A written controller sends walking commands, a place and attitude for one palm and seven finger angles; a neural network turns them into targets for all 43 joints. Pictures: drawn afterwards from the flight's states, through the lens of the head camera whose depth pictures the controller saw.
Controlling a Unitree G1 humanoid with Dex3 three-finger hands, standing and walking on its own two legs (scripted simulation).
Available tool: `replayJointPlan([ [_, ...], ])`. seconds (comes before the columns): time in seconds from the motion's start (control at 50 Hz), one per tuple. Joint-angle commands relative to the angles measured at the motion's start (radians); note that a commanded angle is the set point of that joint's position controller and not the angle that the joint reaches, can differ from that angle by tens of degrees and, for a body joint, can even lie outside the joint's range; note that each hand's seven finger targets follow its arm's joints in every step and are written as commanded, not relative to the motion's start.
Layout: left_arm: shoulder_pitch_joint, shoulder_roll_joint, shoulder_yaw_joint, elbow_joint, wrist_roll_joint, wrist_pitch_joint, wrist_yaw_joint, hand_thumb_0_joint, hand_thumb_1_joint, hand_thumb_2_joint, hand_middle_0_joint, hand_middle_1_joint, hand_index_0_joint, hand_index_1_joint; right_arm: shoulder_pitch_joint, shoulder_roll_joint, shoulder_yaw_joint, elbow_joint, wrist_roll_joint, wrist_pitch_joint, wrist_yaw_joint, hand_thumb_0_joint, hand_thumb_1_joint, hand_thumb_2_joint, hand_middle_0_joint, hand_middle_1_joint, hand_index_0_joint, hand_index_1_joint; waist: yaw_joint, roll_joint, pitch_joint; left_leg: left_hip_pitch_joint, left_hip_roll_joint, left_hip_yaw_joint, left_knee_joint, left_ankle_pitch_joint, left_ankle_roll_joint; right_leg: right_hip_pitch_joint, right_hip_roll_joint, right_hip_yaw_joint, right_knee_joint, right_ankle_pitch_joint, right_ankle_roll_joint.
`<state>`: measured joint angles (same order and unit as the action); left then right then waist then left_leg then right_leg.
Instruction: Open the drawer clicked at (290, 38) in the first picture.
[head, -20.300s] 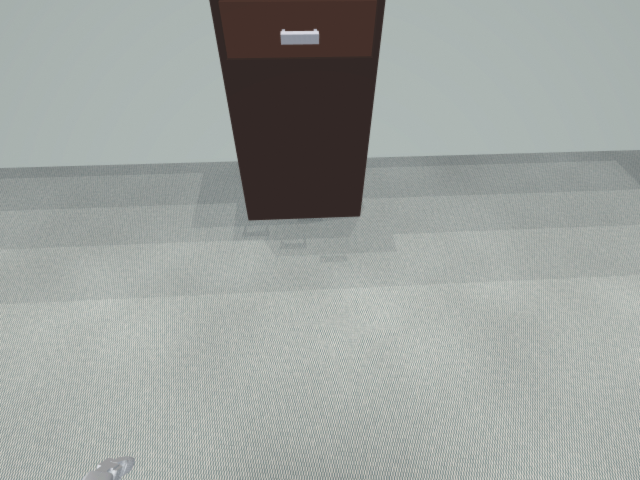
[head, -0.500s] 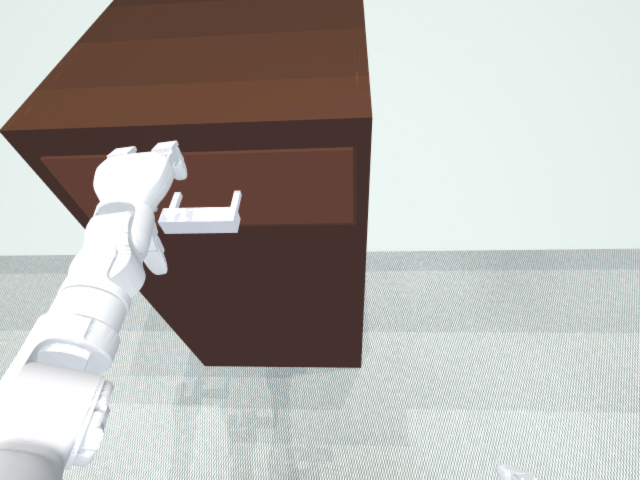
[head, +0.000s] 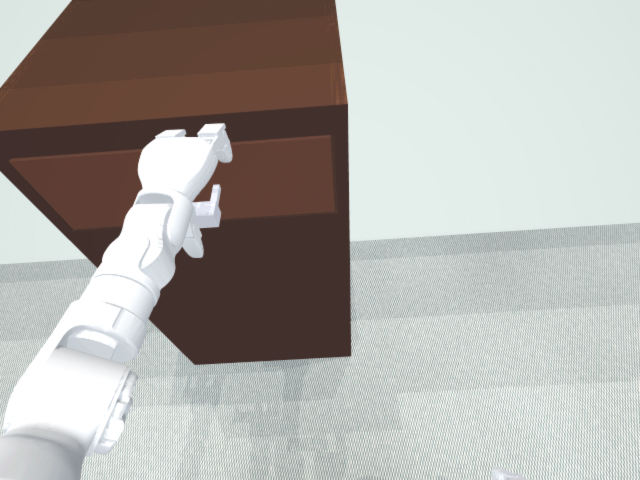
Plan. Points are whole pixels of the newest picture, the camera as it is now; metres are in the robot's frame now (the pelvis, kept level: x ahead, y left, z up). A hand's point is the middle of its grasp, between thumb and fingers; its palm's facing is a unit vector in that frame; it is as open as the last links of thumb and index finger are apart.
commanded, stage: move the hooked fingers above the handle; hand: left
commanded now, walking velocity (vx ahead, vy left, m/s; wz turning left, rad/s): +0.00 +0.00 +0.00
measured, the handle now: (182, 204) +0.50 +0.22 +0.04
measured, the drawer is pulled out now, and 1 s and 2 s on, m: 0.00 0.00 0.00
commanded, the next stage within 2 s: none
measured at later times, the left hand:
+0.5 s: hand (195, 200) +0.44 +0.16 +0.10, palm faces +0.07 -0.10 -0.99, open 13.8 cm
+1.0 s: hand (118, 247) +0.39 +0.27 +0.08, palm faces -0.18 +0.01 -0.98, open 13.8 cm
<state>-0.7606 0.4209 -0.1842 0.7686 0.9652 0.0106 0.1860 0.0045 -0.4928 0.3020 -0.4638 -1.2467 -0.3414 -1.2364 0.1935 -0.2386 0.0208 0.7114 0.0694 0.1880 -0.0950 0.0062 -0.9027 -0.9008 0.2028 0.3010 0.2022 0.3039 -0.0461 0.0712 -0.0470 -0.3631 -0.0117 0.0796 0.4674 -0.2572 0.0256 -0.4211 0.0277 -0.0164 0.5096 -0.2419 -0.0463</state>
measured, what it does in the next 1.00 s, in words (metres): stands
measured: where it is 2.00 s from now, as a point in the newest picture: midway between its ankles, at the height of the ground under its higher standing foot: outside the picture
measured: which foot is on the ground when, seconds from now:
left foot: down 0.00-1.00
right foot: down 0.00-1.00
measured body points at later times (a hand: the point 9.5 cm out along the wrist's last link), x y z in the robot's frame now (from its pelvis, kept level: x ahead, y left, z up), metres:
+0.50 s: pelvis +0.00 +0.01 +0.00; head +0.05 +0.00 +0.44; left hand +0.43 +0.17 +0.16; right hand +0.11 -0.27 -0.13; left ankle -0.02 +0.10 -0.74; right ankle +0.00 -0.09 -0.74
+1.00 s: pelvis +0.00 +0.01 +0.00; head +0.05 -0.01 +0.45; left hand +0.40 +0.26 +0.13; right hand +0.13 -0.26 -0.13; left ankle -0.02 +0.10 -0.74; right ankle +0.00 -0.09 -0.74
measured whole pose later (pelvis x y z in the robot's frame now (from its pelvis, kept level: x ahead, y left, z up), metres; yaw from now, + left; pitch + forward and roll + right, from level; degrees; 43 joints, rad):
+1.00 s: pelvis +0.00 +0.01 +0.00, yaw +4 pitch +7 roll +0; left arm -0.67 0.53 -0.22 0.70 0.93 -0.07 -0.04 0.00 -0.49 0.30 -0.33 -1.20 -0.32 -1.20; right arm 0.26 -0.29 -0.04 0.64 0.04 0.14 -0.10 0.00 -0.90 -0.90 0.21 0.30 0.20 0.30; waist 0.03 0.05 -0.03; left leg -0.36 -0.03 0.01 0.49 -0.26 0.03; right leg -0.37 0.00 -0.08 0.50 -0.25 -0.04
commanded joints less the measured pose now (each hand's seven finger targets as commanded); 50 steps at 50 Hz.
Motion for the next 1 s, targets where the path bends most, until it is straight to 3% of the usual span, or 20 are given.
replayJointPlan([
  [0.0, -0.430, 0.495, 0.251, -0.090, 0.003, 0.095, 0.009, 0.000, -0.500, 0.300, -0.300, -1.200, -0.300, -1.200, -0.049, -0.143, -0.030, -0.130, 0.002, -0.035, -0.032, 0.000, -0.900, -0.900, 0.200, 0.300, 0.200, 0.300, 0.076, -0.137, -0.376, -0.022, -0.021, -0.021, -0.061, 0.192, 0.019, 0.392, -0.048, 0.068, -0.057, 0.261, 0.034],
  [0.08, -0.330, 0.465, 0.257, -0.071, 0.012, 0.049, -0.037, 0.000, -0.500, 0.300, -0.300, -1.200, -0.300, -1.200, -0.040, -0.144, -0.042, -0.158, -0.004, -0.042, -0.031, 0.000, -0.900, -0.900, 0.200, 0.300, 0.200, 0.300, 0.081, -0.149, -0.365, -0.021, -0.020, -0.015, -0.056, 0.178, 0.023, 0.394, -0.050, 0.077, -0.059, 0.255, 0.033],
  [0.18, -0.324, 0.315, 0.148, -0.049, 0.011, -0.019, -0.131, 0.000, -0.500, 0.300, -0.300, -1.200, -0.300, -1.200, 0.028, -0.167, -0.072, -0.168, -0.013, -0.066, -0.015, 0.000, -0.900, -0.900, 0.200, 0.300, 0.200, 0.300, 0.015, -0.175, -0.280, -0.007, -0.016, -0.016, -0.036, 0.138, 0.032, 0.280, -0.049, 0.063, -0.079, 0.215, 0.034],
  [0.24, -0.459, 0.146, -0.004, -0.256, -0.019, -0.117, -0.172, 0.000, -0.500, 0.300, -0.300, -1.200, -0.300, -1.200, 0.067, -0.158, -0.096, -0.168, -0.024, -0.086, 0.001, 0.000, -0.900, -0.900, 0.200, 0.300, 0.200, 0.300, -0.031, -0.056, -0.317, 0.124, -0.024, -0.043, 0.000, 0.185, 0.037, 0.176, -0.038, 0.055, -0.072, 0.216, 0.022],
  [0.28, -0.554, 0.081, -0.066, -0.366, -0.044, -0.182, -0.173, 0.000, -0.500, 0.300, -0.300, -1.200, -0.300, -1.200, 0.088, -0.149, -0.106, -0.160, -0.033, -0.101, 0.006, 0.000, -0.900, -0.900, 0.200, 0.300, 0.200, 0.300, -0.064, 0.001, -0.330, 0.195, -0.030, -0.067, 0.029, 0.213, 0.039, 0.104, -0.033, 0.053, -0.067, 0.193, 0.016],
  [0.3, -0.609, 0.132, -0.023, -0.410, -0.051, -0.212, -0.156, 0.000, -0.500, 0.300, -0.300, -1.200, -0.300, -1.200, 0.106, -0.152, -0.112, -0.139, -0.037, -0.105, 0.008, 0.000, -0.900, -0.900, 0.200, 0.300, 0.200, 0.300, -0.065, 0.020, -0.360, 0.223, -0.029, -0.085, 0.036, 0.225, 0.034, 0.079, -0.027, 0.046, -0.058, 0.180, 0.014],
  [0.32, -0.621, 0.110, -0.039, -0.421, -0.054, -0.230, -0.138, 0.000, -0.500, 0.300, -0.300, -1.200, -0.300, -1.200, 0.115, -0.149, -0.115, -0.135, -0.037, -0.109, 0.011, 0.000, -0.900, -0.900, 0.200, 0.300, 0.200, 0.300, -0.068, 0.032, -0.365, 0.245, -0.031, -0.097, 0.046, 0.242, 0.031, 0.049, -0.021, 0.037, -0.048, 0.172, 0.010],
  [0.38, -0.622, 0.250, 0.112, -0.386, -0.048, -0.239, -0.039, 0.000, -0.500, 0.300, -0.300, -1.200, -0.300, -1.200, 0.138, -0.158, -0.114, -0.105, -0.039, -0.104, 0.017, 0.000, -0.900, -0.900, 0.200, 0.300, 0.200, 0.300, -0.034, -0.010, -0.412, 0.227, -0.030, -0.113, 0.053, 0.289, 0.016, 0.067, -0.010, 0.019, -0.023, 0.187, 0.001],
  [0.44, -0.569, 0.361, 0.244, -0.259, -0.021, -0.157, 0.083, 0.000, -0.500, 0.300, -0.300, -1.200, -0.300, -1.200, 0.105, -0.146, -0.091, -0.091, -0.037, -0.093, 0.031, 0.000, -0.900, -0.900, 0.200, 0.300, 0.200, 0.300, 0.028, -0.043, -0.410, 0.106, -0.033, -0.099, 0.032, 0.308, 0.002, 0.131, -0.002, 0.003, 0.011, 0.221, -0.008],
  [0.48, -0.515, 0.406, 0.271, -0.190, 0.000, -0.066, 0.124, 0.000, -0.500, 0.300, -0.300, -1.200, -0.300, -1.200, 0.052, -0.147, -0.073, -0.096, -0.035, -0.078, 0.037, 0.000, -0.900, -0.900, 0.200, 0.300, 0.200, 0.300, 0.069, -0.028, -0.407, 0.042, -0.035, -0.071, 0.017, 0.331, -0.008, 0.208, -0.008, 0.010, 0.016, 0.270, -0.012],
  [0.52, -0.475, 0.395, 0.231, -0.117, 0.029, 0.032, 0.130, 0.000, -0.500, 0.300, -0.300, -1.200, -0.300, -1.200, 0.010, -0.141, -0.055, -0.107, -0.033, -0.060, 0.038, 0.000, -0.900, -0.900, 0.200, 0.300, 0.200, 0.300, 0.087, -0.017, -0.400, 0.010, -0.028, -0.045, 0.005, 0.348, -0.015, 0.257, -0.015, 0.013, 0.019, 0.318, -0.009],
  [0.56, -0.421, 0.381, 0.215, -0.061, 0.042, 0.111, 0.106, 0.000, -0.500, 0.300, -0.300, -1.200, -0.300, -1.200, -0.008, -0.141, -0.044, -0.111, -0.031, -0.044, 0.044, 0.000, -0.900, -0.900, 0.200, 0.300, 0.200, 0.300, 0.102, -0.069, -0.400, -0.004, -0.017, -0.034, -0.014, 0.377, -0.017, 0.310, -0.019, 0.013, 0.010, 0.364, -0.005],
  [0.6, -0.364, 0.431, 0.246, -0.038, 0.025, 0.145, 0.076, 0.000, -0.500, 0.300, -0.300, -1.200, -0.300, -1.200, -0.049, -0.145, -0.032, -0.122, -0.022, -0.017, 0.030, 0.000, -0.900, -0.900, 0.200, 0.300, 0.200, 0.300, 0.116, -0.169, -0.408, -0.037, -0.017, -0.020, -0.042, 0.333, -0.009, 0.402, -0.031, 0.037, -0.007, 0.376, 0.010],
  [0.68, -0.330, 0.425, 0.224, -0.056, -0.004, 0.183, 0.017, 0.000, -0.500, 0.300, -0.300, -1.200, -0.300, -1.200, -0.131, -0.138, -0.015, -0.145, -0.002, 0.002, -0.001, 0.000, -0.900, -0.900, 0.200, 0.300, 0.200, 0.300, 0.120, -0.231, -0.347, -0.037, -0.016, -0.017, -0.087, 0.222, 0.004, 0.420, -0.043, 0.059, -0.052, 0.270, 0.023],
  [0.74, -0.289, 0.417, 0.203, -0.032, 0.007, 0.164, -0.042, 0.000, -0.500, 0.300, -0.300, -1.200, -0.300, -1.200, -0.120, -0.143, -0.016, -0.160, 0.001, -0.005, -0.022, 0.000, -0.900, -0.900, 0.200, 0.300, 0.200, 0.300, 0.103, -0.235, -0.282, -0.032, -0.010, -0.012, -0.093, 0.158, 0.013, 0.377, -0.046, 0.061, -0.078, 0.199, 0.028],
  [0.78, -0.267, 0.436, 0.228, -0.050, 0.022, 0.114, -0.089, 0.000, -0.500, 0.300, -0.300, -1.200, -0.300, -1.200, -0.087, -0.153, -0.031, -0.178, -0.008, -0.010, -0.027, 0.000, -0.900, -0.900, 0.200, 0.300, 0.200, 0.300, 0.093, -0.223, -0.323, -0.013, -0.012, -0.017, -0.082, 0.165, 0.022, 0.389, -0.046, 0.063, -0.074, 0.214, 0.029],
  [0.82, -0.278, 0.395, 0.205, -0.080, 0.027, 0.048, -0.139, 0.000, -0.500, 0.300, -0.300, -1.200, -0.300, -1.200, -0.033, -0.160, -0.048, -0.186, -0.021, -0.023, -0.027, 0.000, -0.900, -0.900, 0.200, 0.300, 0.200, 0.300, 0.060, -0.170, -0.321, 0.015, -0.013, -0.018, -0.063, 0.181, 0.031, 0.345, -0.043, 0.049, -0.071, 0.246, 0.028],
  [0.88, -0.414, 0.154, 0.008, -0.325, -0.006, -0.089, -0.190, 0.000, -0.500, 0.300, -0.300, -1.200, -0.300, -1.200, 0.012, -0.147, -0.081, -0.205, -0.030, -0.061, -0.008, 0.000, -0.900, -0.900, 0.200, 0.300, 0.200, 0.300, -0.015, -0.050, -0.330, 0.162, -0.018, -0.043, -0.015, 0.237, 0.041, 0.202, -0.033, 0.037, -0.077, 0.249, 0.020],
  [0.94, -0.599, 0.094, -0.067, -0.455, -0.055, -0.205, -0.182, 0.000, -0.500, 0.300, -0.300, -1.200, -0.300, -1.200, 0.070, -0.141, -0.097, -0.162, -0.039, -0.099, -0.004, 0.000, -0.900, -0.900, 0.200, 0.300, 0.200, 0.300, -0.076, 0.045, -0.307, 0.262, -0.024, -0.088, 0.030, 0.213, 0.038, 0.036, -0.025, 0.033, -0.071, 0.145, 0.015],
  [0.98, -0.646, 0.100, -0.055, -0.508, -0.078, -0.255, -0.146, 0.000, -0.500, 0.300, -0.300, -1.200, -0.300, -1.200, 0.101, -0.144, -0.103, -0.140, -0.041, -0.116, -0.002, 0.000, -0.900, -0.900, 0.200, 0.300, 0.200, 0.300, -0.081, 0.033, -0.354, 0.295, -0.027, -0.110, 0.050, 0.247, 0.031, 0.013, -0.019, 0.023, -0.053, 0.145, 0.012],
])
